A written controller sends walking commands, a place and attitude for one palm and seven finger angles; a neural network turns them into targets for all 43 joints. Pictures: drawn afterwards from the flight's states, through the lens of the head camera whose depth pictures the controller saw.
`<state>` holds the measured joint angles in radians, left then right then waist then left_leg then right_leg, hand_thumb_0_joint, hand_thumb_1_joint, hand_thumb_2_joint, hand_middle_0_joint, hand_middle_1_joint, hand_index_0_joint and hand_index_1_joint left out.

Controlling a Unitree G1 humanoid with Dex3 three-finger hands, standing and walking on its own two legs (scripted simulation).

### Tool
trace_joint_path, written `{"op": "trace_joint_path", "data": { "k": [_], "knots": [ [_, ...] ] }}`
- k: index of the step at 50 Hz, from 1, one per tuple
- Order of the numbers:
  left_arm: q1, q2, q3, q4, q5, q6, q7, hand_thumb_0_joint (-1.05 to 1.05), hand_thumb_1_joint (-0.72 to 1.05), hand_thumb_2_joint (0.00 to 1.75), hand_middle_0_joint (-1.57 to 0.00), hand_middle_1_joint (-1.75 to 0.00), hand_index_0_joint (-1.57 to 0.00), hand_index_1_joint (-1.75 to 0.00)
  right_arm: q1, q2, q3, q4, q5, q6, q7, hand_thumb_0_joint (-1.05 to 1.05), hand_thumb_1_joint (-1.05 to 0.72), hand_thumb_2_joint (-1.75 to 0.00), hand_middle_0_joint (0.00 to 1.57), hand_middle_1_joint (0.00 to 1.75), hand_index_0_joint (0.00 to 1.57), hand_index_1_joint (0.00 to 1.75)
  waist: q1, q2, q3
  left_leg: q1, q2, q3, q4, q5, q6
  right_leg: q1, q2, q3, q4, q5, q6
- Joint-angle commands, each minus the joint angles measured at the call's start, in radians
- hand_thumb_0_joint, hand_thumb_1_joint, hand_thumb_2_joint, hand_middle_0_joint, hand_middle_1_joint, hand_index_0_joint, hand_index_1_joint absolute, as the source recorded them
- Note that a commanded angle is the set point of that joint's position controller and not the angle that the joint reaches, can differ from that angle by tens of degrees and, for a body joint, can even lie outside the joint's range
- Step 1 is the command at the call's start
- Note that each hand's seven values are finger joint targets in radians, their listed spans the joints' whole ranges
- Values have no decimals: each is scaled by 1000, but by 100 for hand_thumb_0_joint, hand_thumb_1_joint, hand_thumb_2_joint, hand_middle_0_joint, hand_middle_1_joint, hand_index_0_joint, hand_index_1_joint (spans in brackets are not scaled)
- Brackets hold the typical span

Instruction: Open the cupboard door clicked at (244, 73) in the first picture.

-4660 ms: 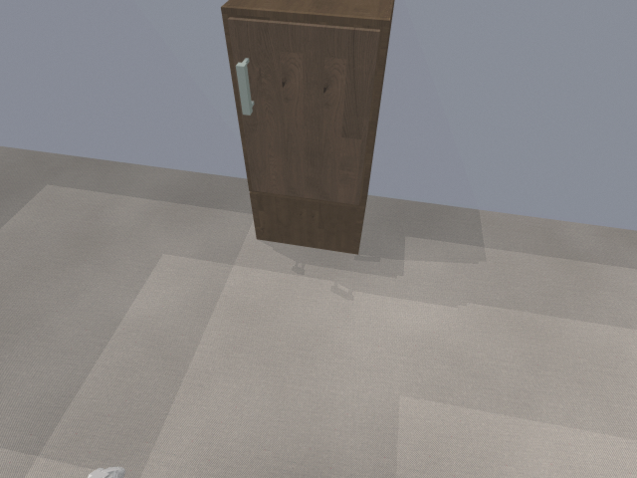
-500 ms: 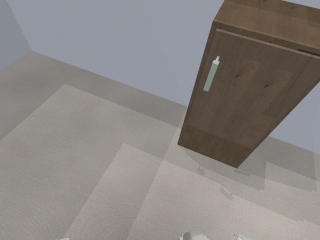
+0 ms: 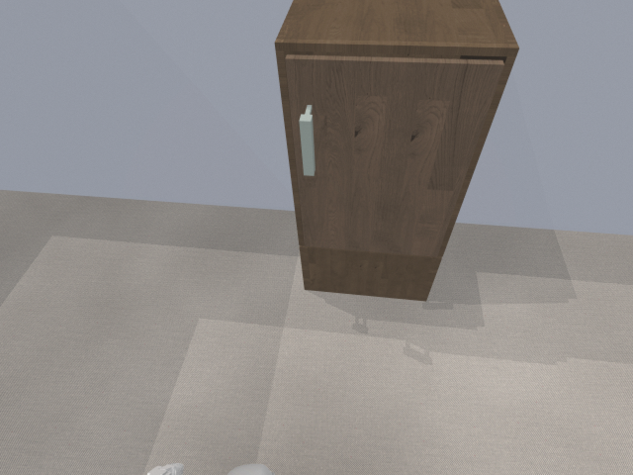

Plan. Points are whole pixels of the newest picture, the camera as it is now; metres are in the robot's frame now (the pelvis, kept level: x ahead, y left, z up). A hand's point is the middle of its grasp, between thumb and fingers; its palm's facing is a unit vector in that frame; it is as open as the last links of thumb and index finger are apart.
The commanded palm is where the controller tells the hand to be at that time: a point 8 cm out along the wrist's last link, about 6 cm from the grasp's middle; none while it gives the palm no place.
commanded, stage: take the last steps up to it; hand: left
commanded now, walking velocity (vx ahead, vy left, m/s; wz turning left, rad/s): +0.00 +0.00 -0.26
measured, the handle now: (309, 140) +0.77 +0.05 -0.05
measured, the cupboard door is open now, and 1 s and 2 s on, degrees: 0 0 0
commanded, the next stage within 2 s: come to a stop and stand still in 0.86 s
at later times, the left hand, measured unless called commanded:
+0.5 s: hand out of the picture +0.11 +0.19 -0.17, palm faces -0.13 -0.98 -0.16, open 7.4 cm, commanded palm none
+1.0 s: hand (262, 452) +0.19 +0.10 -0.18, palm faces -0.04 -0.99 -0.16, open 7.3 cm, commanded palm none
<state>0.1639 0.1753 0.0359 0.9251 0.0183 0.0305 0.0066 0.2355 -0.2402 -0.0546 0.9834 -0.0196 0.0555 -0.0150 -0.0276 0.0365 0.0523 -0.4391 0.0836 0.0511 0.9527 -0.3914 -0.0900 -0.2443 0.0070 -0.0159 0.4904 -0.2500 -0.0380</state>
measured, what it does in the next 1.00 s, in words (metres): walks ahead: left foot, then right foot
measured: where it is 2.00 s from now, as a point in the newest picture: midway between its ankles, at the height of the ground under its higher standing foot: outside the picture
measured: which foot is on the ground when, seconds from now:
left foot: up 0.00-0.12, down 0.14-0.64, up 0.66-1.00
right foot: down 0.00-0.16, up 0.18-0.60, down 0.62-1.00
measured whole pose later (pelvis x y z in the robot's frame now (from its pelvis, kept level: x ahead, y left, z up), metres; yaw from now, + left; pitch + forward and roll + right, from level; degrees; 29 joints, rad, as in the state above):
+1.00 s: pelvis +0.18 -0.06 +0.00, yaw -6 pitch -1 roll -2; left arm 0.32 0.14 0.02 1.12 0.02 -0.04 0.02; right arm 0.18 -0.18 -0.05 1.03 -0.03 -0.02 0.01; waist 0.01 0.02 0.02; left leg -0.40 0.09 0.13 0.64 -0.22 -0.02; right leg -0.05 -0.01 -0.17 0.42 -0.34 -0.01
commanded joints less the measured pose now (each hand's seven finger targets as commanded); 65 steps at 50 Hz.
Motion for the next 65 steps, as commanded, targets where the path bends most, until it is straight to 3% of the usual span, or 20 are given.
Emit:
{"op": "trace_joint_path", "data": {
  "k": [1,6,7,8,9,13,24,29,30,31,32,34,38,48,50,52,53,56,59,65],
  "knots": [
    [42,224,68,-38,7,-15,14,0,90,90,-20,-30,-20,-30,-35,-42,-7,-81,9,-34,-9,0,-90,-90,20,30,20,30,52,-202,-86,16,-16,1,-157,-38,15,99,-248,259,-132,402,-157],
    [12,160,55,-31,-9,-2,8,0,90,90,-20,-30,-20,-30,116,-58,0,-27,5,-58,-21,0,-90,-90,20,30,20,30,-16,-88,-101,369,17,-19,-567,147,56,-110,-125,212,-33,48,-43],
    [43,101,45,-41,-10,1,-3,0,90,90,-20,-30,-20,-30,139,-140,-16,-29,-9,-63,-19,0,-90,-90,20,30,20,30,-20,168,-88,433,217,-274,-671,5,126,-275,-4,103,149,-220,9],
    [12,94,45,-65,-1,0,-10,0,90,90,-20,-30,-20,-30,167,-206,-26,-41,-18,-60,-23,0,-90,-90,20,30,20,30,-43,246,-24,354,379,-478,-798,-179,216,-365,48,-1,373,-346,44],
    [-32,129,57,-61,17,7,-13,0,90,90,-20,-30,-20,-30,167,-191,-26,-28,-20,-69,-28,0,-90,-90,20,30,20,30,-56,243,22,284,385,-502,-846,-233,212,-389,5,73,522,-305,44],
    [52,101,59,10,14,-8,-43,0,90,90,-20,-30,-20,-30,83,-84,2,-40,-9,-98,-26,0,-90,-90,20,30,20,30,15,98,37,260,219,-188,-811,-37,166,-363,-38,40,654,-55,61],
    [-74,44,28,14,7,-24,-50,0,90,90,-20,-30,-20,-30,251,-81,-20,73,-15,-107,-16,0,-90,-90,20,30,20,30,-42,121,63,342,245,-70,-789,153,221,-296,-103,-61,263,-53,73],
    [67,53,34,82,5,-58,-44,0,90,90,-20,-30,-20,-30,217,-80,-24,97,-13,-97,-9,0,-90,-90,20,30,20,30,27,94,-25,288,182,-7,-584,213,169,29,-21,-145,-38,25,38],
    [173,97,45,124,7,-71,-36,0,90,90,-20,-30,-20,-30,224,-55,-20,102,-3,-101,-4,0,-90,-90,20,30,20,30,73,14,-87,180,137,53,-418,237,134,242,-65,-83,-90,48,10],
    [302,208,68,164,12,-86,-20,0,90,90,-20,-30,-20,-30,232,20,1,86,10,-109,6,0,-90,-90,20,30,20,30,123,-239,-159,-80,45,151,-144,25,87,484,-312,207,-150,-24,-75],
    [376,263,72,176,-4,-81,-7,0,90,90,-20,-30,-20,-30,146,19,10,32,8,-99,7,0,-90,-90,20,30,20,30,145,-283,-132,-202,-8,74,79,-235,84,438,-452,409,-252,17,-136],
    [262,186,56,167,-4,-79,5,0,90,90,-20,-30,-20,-30,80,10,-8,39,4,-89,6,0,-90,-90,20,30,20,30,111,-247,-17,-230,49,-21,220,-109,101,228,-410,342,-307,-112,-150],
    [113,64,22,122,6,-92,17,0,90,90,-20,-30,-20,-30,165,68,-7,82,-9,-68,14,0,-90,-90,20,30,20,30,-3,-132,30,-86,69,14,83,56,64,39,-299,36,-302,143,-109],
    [175,106,19,167,4,-89,18,0,90,90,-20,-30,-20,-30,24,48,7,29,-3,-90,28,0,-90,-90,20,30,20,30,14,-151,44,87,1,77,-342,168,83,94,-260,-9,-191,305,-95],
    [181,69,6,174,-4,-77,25,0,90,90,-20,-30,-20,-30,116,14,12,72,-5,-102,11,0,-90,-90,20,30,20,30,-19,-52,-31,307,12,34,-493,504,91,64,-173,-63,27,413,-23],
    [268,11,-13,176,-17,-58,37,0,90,90,-20,-30,-20,-30,162,-90,3,77,1,-96,-11,0,-90,-90,20,30,20,30,5,199,-138,465,283,-192,-500,1129,227,-32,-69,-94,219,-174,60],
    [287,25,-14,191,-20,-43,44,0,90,90,-20,-30,-20,-30,118,-83,13,80,10,-91,-27,0,-90,-90,20,30,20,30,17,248,-166,447,313,-219,-562,1202,261,-31,-63,-44,314,-369,78],
    [215,46,-4,176,-7,-13,47,0,90,90,-20,-30,-20,-30,11,-67,6,56,12,-68,-43,0,-90,-90,20,30,20,30,21,131,-50,334,280,-150,-583,1093,280,-97,-95,13,401,-319,75],
    [194,52,12,140,-3,5,37,0,90,90,-20,-30,-20,-30,-18,-102,-22,34,10,-48,-41,0,-90,-90,20,30,20,30,15,61,-125,398,287,-117,-568,996,293,-161,-76,5,482,-283,78],
    [192,19,29,80,0,19,30,0,90,90,-20,-30,-20,-30,-112,-87,-39,-21,-4,-38,-19,0,-90,-90,20,30,20,30,40,137,-120,200,241,-64,-616,517,258,-98,-69,-14,434,-205,68]
  ]
}}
